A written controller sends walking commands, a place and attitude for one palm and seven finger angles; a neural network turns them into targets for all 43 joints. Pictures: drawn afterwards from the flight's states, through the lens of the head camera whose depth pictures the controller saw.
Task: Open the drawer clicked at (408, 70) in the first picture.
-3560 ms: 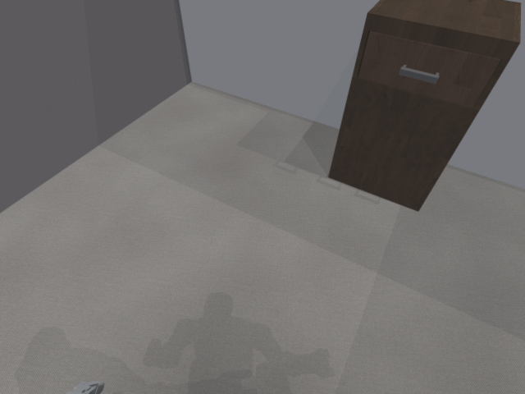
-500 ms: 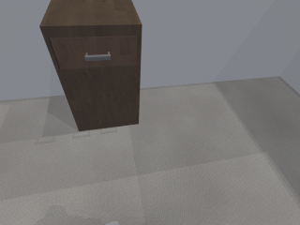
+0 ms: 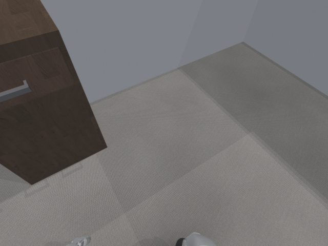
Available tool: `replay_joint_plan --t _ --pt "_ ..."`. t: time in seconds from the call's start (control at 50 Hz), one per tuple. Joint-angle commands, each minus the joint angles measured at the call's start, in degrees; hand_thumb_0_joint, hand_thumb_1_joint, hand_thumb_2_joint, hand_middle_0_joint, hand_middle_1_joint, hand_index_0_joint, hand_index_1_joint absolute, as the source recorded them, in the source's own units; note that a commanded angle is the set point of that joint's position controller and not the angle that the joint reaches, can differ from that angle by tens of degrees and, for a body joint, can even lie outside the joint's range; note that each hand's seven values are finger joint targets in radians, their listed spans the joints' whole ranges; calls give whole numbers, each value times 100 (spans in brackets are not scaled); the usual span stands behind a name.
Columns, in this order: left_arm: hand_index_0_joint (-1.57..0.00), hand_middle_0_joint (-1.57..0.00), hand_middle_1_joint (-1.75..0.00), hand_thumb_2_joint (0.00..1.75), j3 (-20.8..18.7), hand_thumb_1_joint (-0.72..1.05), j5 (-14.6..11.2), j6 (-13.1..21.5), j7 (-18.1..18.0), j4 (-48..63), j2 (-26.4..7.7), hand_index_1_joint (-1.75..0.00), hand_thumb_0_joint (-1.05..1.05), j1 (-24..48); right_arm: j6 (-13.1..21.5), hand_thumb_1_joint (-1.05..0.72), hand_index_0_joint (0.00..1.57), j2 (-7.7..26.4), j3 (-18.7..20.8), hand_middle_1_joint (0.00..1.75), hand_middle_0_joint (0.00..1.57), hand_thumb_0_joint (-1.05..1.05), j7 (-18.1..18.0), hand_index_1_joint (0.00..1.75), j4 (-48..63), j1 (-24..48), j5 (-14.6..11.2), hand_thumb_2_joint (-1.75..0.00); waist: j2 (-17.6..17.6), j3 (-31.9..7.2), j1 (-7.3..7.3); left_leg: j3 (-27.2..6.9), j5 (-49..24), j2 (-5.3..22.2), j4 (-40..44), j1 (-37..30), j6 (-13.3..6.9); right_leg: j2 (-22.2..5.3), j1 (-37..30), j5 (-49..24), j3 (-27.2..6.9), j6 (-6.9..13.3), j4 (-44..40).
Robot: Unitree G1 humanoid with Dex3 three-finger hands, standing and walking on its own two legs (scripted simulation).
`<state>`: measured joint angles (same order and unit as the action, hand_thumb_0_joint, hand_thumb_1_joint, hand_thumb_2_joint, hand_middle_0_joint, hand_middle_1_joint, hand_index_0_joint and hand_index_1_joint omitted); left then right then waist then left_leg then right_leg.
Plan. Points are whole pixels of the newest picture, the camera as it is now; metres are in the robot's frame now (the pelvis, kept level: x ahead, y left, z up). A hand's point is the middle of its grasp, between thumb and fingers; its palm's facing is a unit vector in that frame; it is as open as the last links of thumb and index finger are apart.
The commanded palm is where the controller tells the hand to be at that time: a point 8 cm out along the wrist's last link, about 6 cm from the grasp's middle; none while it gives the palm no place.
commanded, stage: turn to face it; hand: left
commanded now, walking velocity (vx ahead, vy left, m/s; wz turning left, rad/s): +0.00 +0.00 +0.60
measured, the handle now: (9, 91) +0.62 +0.59 -0.06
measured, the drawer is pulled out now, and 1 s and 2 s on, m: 0.00 0.00 0.00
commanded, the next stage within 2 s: take the last steps up to it in 0.98 s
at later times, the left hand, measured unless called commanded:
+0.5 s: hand out of the picture +0.07 +0.22 -0.18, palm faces +0.28 -0.94 -0.18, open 7.4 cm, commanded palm none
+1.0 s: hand out of the picture +0.02 +0.16 -0.13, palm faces +0.46 -0.84 -0.28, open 7.4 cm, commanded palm none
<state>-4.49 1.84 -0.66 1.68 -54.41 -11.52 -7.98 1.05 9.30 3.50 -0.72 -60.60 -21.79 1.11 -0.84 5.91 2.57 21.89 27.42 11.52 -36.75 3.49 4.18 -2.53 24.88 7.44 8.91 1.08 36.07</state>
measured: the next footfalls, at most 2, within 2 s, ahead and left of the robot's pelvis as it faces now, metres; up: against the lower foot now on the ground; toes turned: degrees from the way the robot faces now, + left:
left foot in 0.42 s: +0.08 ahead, +0.13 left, +0.00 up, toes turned +22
right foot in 0.88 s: +0.12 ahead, -0.12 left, +0.00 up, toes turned +19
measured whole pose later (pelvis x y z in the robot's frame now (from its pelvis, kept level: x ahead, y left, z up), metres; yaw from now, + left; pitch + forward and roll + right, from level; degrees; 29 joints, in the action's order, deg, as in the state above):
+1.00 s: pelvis +0.04 -0.05 +0.02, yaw +26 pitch -1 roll +2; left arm -2.0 1.1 -0.9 -1.4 -53.7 -9.1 -13.1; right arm -4.7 14.1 5.1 1.2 -55.1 -10.3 1.2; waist 3.0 1.9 0.3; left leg -1.5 22.4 -0.5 -60.0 28.3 1.8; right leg -3.1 13.3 17.4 6.7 1.6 31.4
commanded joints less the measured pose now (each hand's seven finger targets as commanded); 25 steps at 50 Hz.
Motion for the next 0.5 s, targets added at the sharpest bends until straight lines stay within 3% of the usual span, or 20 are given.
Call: replay_joint_plan --t 0.0,0.02,0.04,0.06,0.1,0.16,0.22,0.3,0.34,0.36,0.38,0.4,0.42,0.44,0.48 --pt "-20 -20 -30 90 -165 90 -127 310 -256 -278 -1319 -30 0 -1995 49 -90 20 394 -20 30 20 0 -105 30 501 -19 -137 -90 -640 -2264 -840 -1790 1020 -509 -3401 2230 -221 -2296 -3353 -5374 -2274 1239 -830" --pt "-20 -20 -30 90 -137 90 -108 309 -303 -201 -1199 -30 0 -1435 -20 -90 20 284 -39 30 20 0 -112 30 448 -147 -129 -90 -1067 -2207 -576 -2116 811 -496 -3560 2241 -218 -2278 -3013 -4214 -2309 1244 -1090" --pt "-20 -20 -30 90 -68 90 -86 286 -348 -67 -972 -30 0 -917 -75 -90 20 364 -42 30 20 0 -109 30 357 -129 -81 -90 -1026 -1722 -479 -2183 581 -407 -3562 2294 -210 -2172 -2411 -3086 -2159 1191 -1356" --pt "-20 -20 -30 90 15 90 -77 262 -381 14 -744 -30 0 -444 -131 -90 20 360 -41 30 20 0 -99 30 248 -50 -42 -90 -547 -1145 -311 -2190 271 -325 -3399 2159 -207 -1982 -1645 -2368 -1673 1038 -1543" --pt "-20 -20 -30 90 87 90 -66 216 -395 96 -594 -30 0 3 -259 -90 20 211 -79 30 20 0 -68 30 145 -191 -31 -90 -308 -768 -79 -2081 13 -376 -2905 1861 -185 -1782 -816 -1571 -986 816 -1761" --pt "-20 -20 -30 90 67 90 -66 142 -413 138 -640 -30 0 51 -343 -90 20 164 -72 30 20 0 1 30 205 -194 -26 -90 -532 -675 -80 -1803 -151 -468 -2427 1836 -166 -1752 -693 -691 -591 746 -1931" --pt "-20 -20 -30 90 15 90 -40 83 -421 152 -688 -30 0 -49 -349 -90 20 210 -20 30 20 0 66 30 412 158 -22 -90 -600 -531 -209 -1682 -113 -475 -1946 1955 -168 -1867 -776 -22 -517 708 -1981" --pt "-20 -20 -30 90 -74 90 -18 44 -417 246 -790 -30 0 -116 -324 -90 20 244 21 30 20 0 121 30 642 455 -9 -90 -723 -446 -252 -1503 -181 -488 -1206 1872 -206 -2009 -777 290 -375 643 -1781" --pt "-20 -20 -30 90 -105 90 -34 12 -410 298 -821 -30 0 -81 -308 -90 20 303 41 30 20 0 135 30 690 272 10 -90 -513 -545 -123 -1393 -648 -536 -402 1489 -224 -1941 -736 463 -94 437 -1296" --pt "-20 -20 -30 90 -113 90 -75 -21 -393 336 -769 -30 0 -88 -288 -90 20 402 71 30 20 0 139 30 673 126 27 -90 -154 -587 -47 -1402 -1056 -555 217 1086 -269 -1803 -462 784 75 246 -876" --pt "-20 -20 -30 90 -97 90 -117 -71 -361 426 -590 -30 0 -138 -251 -90 20 720 135 30 20 0 145 30 691 -30 50 -90 876 -519 36 -2355 -1171 -108 1169 947 -506 -1319 46 1438 318 -63 27" --pt "-20 -20 -30 90 -58 90 -150 -101 -312 664 -269 -30 0 -89 -211 -90 20 1299 261 30 20 0 108 30 823 -166 94 -90 2388 -380 144 -4335 -1917 1167 2146 872 -1189 -518 1003 2669 444 -498 1340" --pt "-20 -20 -30 90 -15 90 -61 -118 -296 835 -371 -30 0 369 -194 -90 20 1481 300 30 20 0 69 30 796 -241 110 -90 1863 -417 314 -4865 -1551 1516 2468 1168 -1566 -389 995 2770 -211 -430 2509" --pt "-20 -20 -30 90 -75 90 -36 -112 -276 791 -297 -30 0 408 -160 -90 20 1454 296 30 20 0 12 30 782 -34 93 -90 1566 -598 170 -4665 -1488 1215 2377 1088 -1446 -354 1243 2379 -633 -418 3057" --pt "-20 -20 -30 90 -133 90 -40 -71 -217 537 -416 -30 0 18 -89 -90 20 1165 191 30 20 0 -38 30 947 633 58 -90 1137 -743 -127 -3650 -2030 607 2056 829 -1178 -405 1208 1504 -789 -482 3244"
